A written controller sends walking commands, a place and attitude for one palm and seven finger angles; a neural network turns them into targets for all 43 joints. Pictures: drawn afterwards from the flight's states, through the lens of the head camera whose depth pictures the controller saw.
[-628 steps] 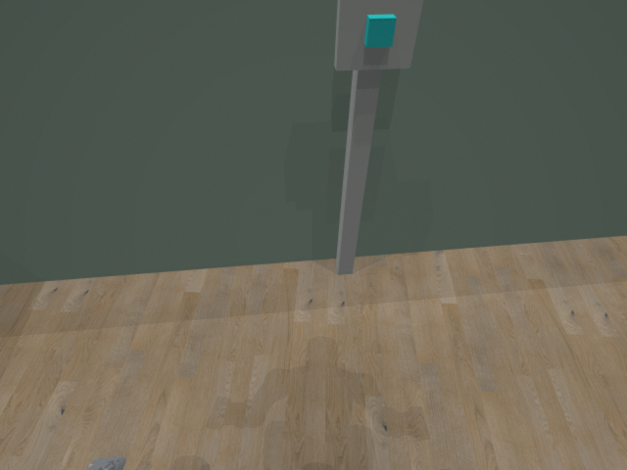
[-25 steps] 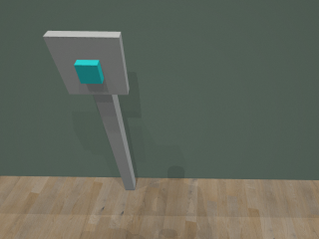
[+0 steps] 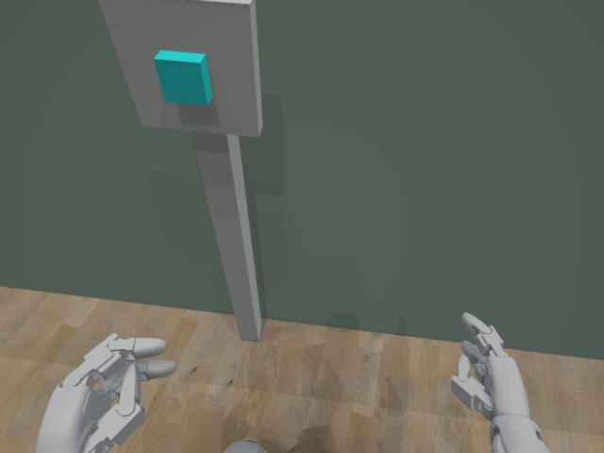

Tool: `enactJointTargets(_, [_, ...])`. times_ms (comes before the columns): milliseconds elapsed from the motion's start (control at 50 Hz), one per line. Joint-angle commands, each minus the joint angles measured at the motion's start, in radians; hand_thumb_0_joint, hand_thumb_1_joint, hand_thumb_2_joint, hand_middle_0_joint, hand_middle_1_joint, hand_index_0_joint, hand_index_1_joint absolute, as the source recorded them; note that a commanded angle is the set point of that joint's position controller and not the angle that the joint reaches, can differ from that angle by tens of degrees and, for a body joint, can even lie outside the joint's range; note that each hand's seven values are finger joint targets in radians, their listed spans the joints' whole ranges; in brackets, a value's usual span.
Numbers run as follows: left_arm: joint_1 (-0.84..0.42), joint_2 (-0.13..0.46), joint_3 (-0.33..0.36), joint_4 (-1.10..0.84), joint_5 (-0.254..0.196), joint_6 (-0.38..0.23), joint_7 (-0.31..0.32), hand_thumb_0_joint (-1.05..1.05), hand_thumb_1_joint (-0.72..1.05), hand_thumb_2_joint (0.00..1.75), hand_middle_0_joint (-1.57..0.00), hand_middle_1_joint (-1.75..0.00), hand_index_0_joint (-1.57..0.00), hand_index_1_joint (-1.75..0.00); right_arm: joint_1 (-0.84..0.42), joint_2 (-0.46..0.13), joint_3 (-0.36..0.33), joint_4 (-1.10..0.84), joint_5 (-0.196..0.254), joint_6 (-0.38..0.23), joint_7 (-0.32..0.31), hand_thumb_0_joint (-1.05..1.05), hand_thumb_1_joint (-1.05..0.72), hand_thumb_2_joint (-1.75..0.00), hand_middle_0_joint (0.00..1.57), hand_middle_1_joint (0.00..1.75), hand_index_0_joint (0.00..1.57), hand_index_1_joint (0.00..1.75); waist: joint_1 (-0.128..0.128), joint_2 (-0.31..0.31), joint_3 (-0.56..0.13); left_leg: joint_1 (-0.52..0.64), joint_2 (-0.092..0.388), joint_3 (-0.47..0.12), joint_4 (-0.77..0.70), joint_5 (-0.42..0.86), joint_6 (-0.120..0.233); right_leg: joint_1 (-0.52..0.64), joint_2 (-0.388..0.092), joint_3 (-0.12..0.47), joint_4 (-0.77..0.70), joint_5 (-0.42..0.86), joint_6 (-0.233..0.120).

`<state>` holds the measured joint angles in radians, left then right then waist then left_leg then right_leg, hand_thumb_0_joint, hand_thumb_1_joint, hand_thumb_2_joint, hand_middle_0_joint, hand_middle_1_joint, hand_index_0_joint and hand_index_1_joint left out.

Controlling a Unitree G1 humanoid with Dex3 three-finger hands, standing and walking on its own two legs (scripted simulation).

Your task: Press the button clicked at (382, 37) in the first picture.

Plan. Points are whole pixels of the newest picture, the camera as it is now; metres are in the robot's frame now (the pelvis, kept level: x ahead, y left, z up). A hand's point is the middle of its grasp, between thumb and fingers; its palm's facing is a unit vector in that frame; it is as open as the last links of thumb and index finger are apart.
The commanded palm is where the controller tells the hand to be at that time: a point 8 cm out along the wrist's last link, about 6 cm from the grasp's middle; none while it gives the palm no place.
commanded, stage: raise the hand and make a fist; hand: left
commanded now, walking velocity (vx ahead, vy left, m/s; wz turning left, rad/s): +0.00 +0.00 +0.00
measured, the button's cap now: (185, 77) +0.51 +0.22 +0.23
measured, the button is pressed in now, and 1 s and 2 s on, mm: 0 0 0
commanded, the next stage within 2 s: aim a knuckle at the button in 1.48 s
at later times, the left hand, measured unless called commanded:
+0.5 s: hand (125, 326) +0.21 +0.21 +0.13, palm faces +0.03 -1.00 -0.06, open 3.1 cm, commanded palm +0.18 +0.26 +0.15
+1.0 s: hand (81, 245) +0.25 +0.24 +0.21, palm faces +0.05 -0.99 -0.09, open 3.1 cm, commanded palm +0.21 +0.28 +0.22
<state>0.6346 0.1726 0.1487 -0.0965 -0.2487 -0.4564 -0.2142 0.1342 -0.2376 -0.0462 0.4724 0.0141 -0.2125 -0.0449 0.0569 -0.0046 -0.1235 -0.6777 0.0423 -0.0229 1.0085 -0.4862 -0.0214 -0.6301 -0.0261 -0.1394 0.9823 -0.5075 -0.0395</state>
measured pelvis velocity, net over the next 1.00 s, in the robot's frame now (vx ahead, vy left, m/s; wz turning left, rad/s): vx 0.01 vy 0.03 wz -0.01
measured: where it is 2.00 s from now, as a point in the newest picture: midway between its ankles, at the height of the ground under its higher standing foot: outside the picture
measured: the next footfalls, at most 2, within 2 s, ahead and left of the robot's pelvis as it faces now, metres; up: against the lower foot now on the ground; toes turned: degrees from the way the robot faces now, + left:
none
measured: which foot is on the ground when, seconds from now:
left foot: down 0.00-1.00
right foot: down 0.00-1.00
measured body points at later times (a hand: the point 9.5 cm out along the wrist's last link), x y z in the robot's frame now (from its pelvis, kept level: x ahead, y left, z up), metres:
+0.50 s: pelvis +0.00 +0.02 +0.03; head +0.01 +0.02 +0.48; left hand +0.20 +0.26 +0.13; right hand +0.15 -0.23 -0.04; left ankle +0.01 +0.13 -0.68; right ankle +0.00 -0.09 -0.68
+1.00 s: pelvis +0.01 +0.03 +0.05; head -0.02 +0.01 +0.50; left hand +0.24 +0.29 +0.22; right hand +0.22 -0.17 +0.00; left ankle +0.01 +0.13 -0.68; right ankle +0.00 -0.09 -0.68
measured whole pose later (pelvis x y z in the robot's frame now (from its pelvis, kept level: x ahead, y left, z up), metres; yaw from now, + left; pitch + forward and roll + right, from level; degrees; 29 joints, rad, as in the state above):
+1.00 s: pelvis +0.01 +0.03 +0.05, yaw +0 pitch -2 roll -1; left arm 0.20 0.31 0.28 -0.26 -0.31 0.12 -0.25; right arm 0.21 -0.23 0.09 0.62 0.06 -0.28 -0.08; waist 0.07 0.06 -0.06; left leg -0.24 0.01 0.02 0.59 -0.33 0.02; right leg -0.19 -0.04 -0.11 0.55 -0.32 0.01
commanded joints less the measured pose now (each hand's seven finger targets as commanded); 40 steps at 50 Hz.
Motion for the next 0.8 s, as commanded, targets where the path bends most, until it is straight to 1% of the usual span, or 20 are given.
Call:
enactJointTargets(0, [-0.233, 0.131, 0.014, -0.274, -0.027, -0.081, -0.078, 0.0, 0.9, 0.9, -0.94, -1.11, -0.94, -1.11, 0.042, -0.11, -0.009, -0.084, 0.016, -0.053, -0.021, 0.0, -0.9, -0.9, 0.2, 0.3, 0.2, 0.3, -0.12, 0.045, -0.071, 0.077, -0.033, 0.005, -0.1, 0.216, 0.053, 0.032, 0.017, 0.162, -0.24, 0.219, 0.035])
enactJointTargets(20, [-0.242, 0.142, 0.014, -0.255, -0.033, -0.05, -0.101, 0.0, 0.9, 0.9, -0.97, -1.14, -0.97, -1.14, 0.033, -0.116, -0.003, -0.083, 0.021, -0.058, -0.025, 0.0, -0.9, -0.9, 0.2, 0.3, 0.2, 0.3, -0.118, 0.038, -0.074, 0.083, -0.033, 0.0, -0.11, 0.208, 0.056, 0.051, 0.016, 0.169, -0.257, 0.195, 0.036])
enactJointTargets(40, [-0.224, 0.155, 0.031, -0.247, -0.039, -0.014, -0.112, 0.0, 0.9, 0.9, -1.0, -1.17, -1.0, -1.17, 0.034, -0.115, -0.002, -0.086, 0.027, -0.061, -0.029, 0.0, -0.9, -0.9, 0.2, 0.3, 0.2, 0.3, -0.103, 0.042, -0.096, 0.096, -0.034, 0.001, -0.126, 0.211, 0.056, 0.079, 0.011, 0.172, -0.272, 0.192, 0.037])
enactJointTargets(80, [-0.167, 0.181, 0.089, -0.223, -0.053, 0.066, -0.111, 0.0, 0.9, 0.9, -1.05, -1.23, -1.05, -1.23, 0.015, -0.105, 0.001, -0.085, 0.033, -0.064, -0.034, 0.0, -0.9, -0.9, 0.2, 0.3, 0.2, 0.3, -0.065, 0.037, -0.138, 0.108, -0.038, 0.002, -0.16, 0.237, 0.052, 0.155, -0.004, 0.177, -0.295, 0.212, 0.042])
enactJointTargets(120, [-0.121, 0.183, 0.129, -0.192, -0.068, 0.135, -0.091, 0.0, 0.9, 0.9, -1.11, -1.29, -1.11, -1.29, -0.012, -0.091, 0.005, -0.082, 0.036, -0.062, -0.035, 0.0, -0.9, -0.9, 0.2, 0.3, 0.2, 0.3, -0.036, 0.012, -0.123, 0.116, -0.036, -0.003, -0.196, 0.247, 0.049, 0.2, -0.006, 0.167, -0.312, 0.22, 0.047])
enactJointTargets(180, [-0.135, 0.186, 0.158, -0.254, -0.077, 0.165, -0.039, 0.0, 0.9, 0.9, -1.19, -1.38, -1.19, -1.38, -0.01, -0.081, 0.01, -0.081, 0.031, -0.067, -0.037, 0.0, -0.9, -0.9, 0.2, 0.3, 0.2, 0.3, -0.023, -0.02, -0.111, 0.144, -0.034, -0.002, -0.246, 0.263, 0.047, 0.226, -0.004, 0.139, -0.323, 0.237, 0.05])
enactJointTargets(220, [-0.149, 0.188, 0.159, -0.255, -0.076, 0.163, -0.017, 0.0, 0.9, 0.9, -1.24, -1.44, -1.24, -1.44, -0.018, -0.081, 0.016, -0.078, 0.029, -0.075, -0.036, 0.0, -0.9, -0.9, 0.2, 0.3, 0.2, 0.3, -0.019, -0.042, -0.062, 0.139, -0.032, -0.005, -0.27, 0.254, 0.044, 0.23, 0.001, 0.134, -0.337, 0.208, 0.047])
enactJointTargets(240, [-0.172, 0.185, 0.149, -0.274, -0.072, 0.156, -0.011, 0.0, 0.9, 0.9, -1.27, -1.47, -1.27, -1.47, -0.009, -0.085, 0.017, -0.078, 0.029, -0.081, -0.035, 0.0, -0.9, -0.9, 0.2, 0.3, 0.2, 0.3, -0.026, -0.036, -0.048, 0.146, -0.032, -0.001, -0.282, 0.24, 0.044, 0.217, 0.002, 0.133, -0.346, 0.18, 0.047])
enactJointTargets(260, [-0.17, 0.182, 0.145, -0.272, -0.07, 0.15, -0.007, 0.0, 0.9, 0.9, -1.3, -1.5, -1.3, -1.5, 0.0, -0.088, 0.016, -0.072, 0.031, -0.09, -0.033, 0.0, -0.9, -0.9, 0.2, 0.3, 0.2, 0.3, -0.028, -0.001, -0.042, 0.164, -0.033, 0.004, -0.29, 0.227, 0.044, 0.205, 0.003, 0.133, -0.356, 0.156, 0.045])
enactJointTargets(360, [-0.204, 0.189, 0.128, -0.3, -0.059, 0.152, -0.005, 0.0, 0.9, 0.9, -1.3, -1.5, -1.3, -1.5, 0.024, -0.107, 0.016, -0.059, 0.036, -0.132, -0.032, 0.0, -0.9, -0.9, 0.2, 0.3, 0.2, 0.3, -0.035, 0.008, -0.048, 0.226, -0.033, 0.007, -0.332, 0.228, 0.046, 0.215, 0.011, 0.107, -0.373, 0.163, 0.039])
enactJointTargets(380, [-0.217, 0.185, 0.121, -0.31, -0.061, 0.157, -0.006, 0.0, 0.9, 0.9, -1.3, -1.5, -1.3, -1.5, 0.024, -0.109, 0.017, -0.057, 0.04, -0.14, -0.033, 0.0, -0.9, -0.9, 0.2, 0.3, 0.2, 0.3, -0.039, 0.022, -0.032, 0.236, -0.034, 0.007, -0.34, 0.221, 0.046, 0.21, 0.012, 0.103, -0.381, 0.158, 0.039])
enactJointTargets(400, [-0.231, 0.194, 0.13, -0.328, -0.059, 0.161, -0.004, 0.0, 0.9, 0.9, -1.3, -1.5, -1.3, -1.5, 0.029, -0.113, 0.017, -0.053, 0.039, -0.147, -0.033, 0.0, -0.9, -0.9, 0.2, 0.3, 0.2, 0.3, -0.037, 0.038, -0.049, 0.257, -0.034, 0.006, -0.349, 0.234, 0.046, 0.222, 0.014, 0.093, -0.378, 0.182, 0.037])
enactJointTargets(440, [-0.24, 0.198, 0.136, -0.336, -0.056, 0.179, 0.003, 0.0, 0.9, 0.9, -1.3, -1.5, -1.3, -1.5, 0.027, -0.115, 0.019, -0.05, 0.039, -0.154, -0.033, 0.0, -0.9, -0.9, 0.2, 0.3, 0.2, 0.3, -0.032, 0.033, -0.049, 0.279, -0.032, 0.002, -0.367, 0.255, 0.046, 0.241, 0.018, 0.08, -0.377, 0.22, 0.034])
enactJointTargets(460, [-0.249, 0.2, 0.136, -0.357, -0.056, 0.186, 0.005, 0.0, 0.9, 0.9, -1.3, -1.5, -1.3, -1.5, 0.028, -0.115, 0.02, -0.049, 0.04, -0.158, -0.032, 0.0, -0.9, -0.9, 0.2, 0.3, 0.2, 0.3, -0.032, 0.058, -0.052, 0.296, -0.033, 0.004, -0.373, 0.273, 0.046, 0.25, 0.018, 0.075, -0.376, 0.252, 0.033])
enactJointTargets(560, [-0.291, 0.208, 0.149, -0.382, -0.052, 0.243, 0.012, 0.0, 0.9, 0.9, -1.3, -1.5, -1.3, -1.5, 0.027, -0.117, 0.029, -0.043, 0.039, -0.168, -0.027, 0.0, -0.9, -0.9, 0.2, 0.3, 0.2, 0.3, -0.021, 0.054, -0.057, 0.352, -0.028, -0.006, -0.407, 0.35, 0.042, 0.296, 0.027, 0.048, -0.378, 0.354, 0.029])
enactJointTargets(580, [-0.305, 0.209, 0.148, -0.385, -0.053, 0.26, 0.008, 0.0, 0.9, 0.9, -1.3, -1.5, -1.3, -1.5, 0.026, -0.12, 0.033, -0.045, 0.04, -0.167, -0.027, 0.0, -0.9, -0.9, 0.2, 0.3, 0.2, 0.3, -0.022, 0.065, -0.05, 0.359, -0.029, -0.006, -0.414, 0.352, 0.04, 0.299, 0.028, 0.046, -0.383, 0.358, 0.029])
enactJointTargets(620, [-0.334, 0.215, 0.152, -0.363, -0.056, 0.295, 0.003, 0.0, 0.9, 0.9, -1.3, -1.5, -1.3, -1.5, 0.016, -0.12, 0.04, -0.038, 0.042, -0.163, -0.029, 0.0, -0.9, -0.9, 0.2, 0.3, 0.2, 0.3, -0.022, 0.036, -0.01, 0.361, -0.026, -0.011, -0.431, 0.348, 0.04, 0.31, 0.032, 0.045, -0.402, 0.357, 0.026])
enactJointTargets(700, [-0.423, 0.235, 0.155, -0.404, -0.052, 0.362, -0.012, 0.0, 0.9, 0.9, -1.3, -1.5, -1.3, -1.5, 0.01, -0.119, 0.055, -0.04, 0.042, -0.156, -0.033, 0.0, -0.9, -0.9, 0.2, 0.3, 0.2, 0.3, -0.02, 0.101, -0.018, 0.42, -0.026, -0.014, -0.46, 0.385, 0.037, 0.338, 0.03, 0.042, -0.424, 0.393, 0.026])
enactJointTargets(740, [-0.468, 0.244, 0.158, -0.42, -0.052, 0.388, -0.013, 0.0, 0.9, 0.9, -1.3, -1.5, -1.3, -1.5, 0.003, -0.119, 0.061, -0.036, 0.042, -0.15, -0.033, 0.0, -0.9, -0.9, 0.2, 0.3, 0.2, 0.3, -0.021, 0.068, -0.02, 0.439, -0.025, -0.019, -0.474, 0.398, 0.039, 0.358, 0.034, 0.04, -0.44, 0.403, 0.026])
enactJointTargets(780, [-0.5, 0.257, 0.174, -0.418, -0.055, 0.416, -0.017, 0.0, 0.9, 0.9, -1.3, -1.5, -1.3, -1.5, -0.004, -0.118, 0.067, -0.033, 0.042, -0.145, -0.035, 0.0, -0.9, -0.9, 0.2, 0.3, 0.2, 0.3, -0.015, 0.08, -0.031, 0.463, -0.025, -0.021, -0.487, 0.423, 0.036, 0.377, 0.034, 0.038, -0.448, 0.421, 0.024])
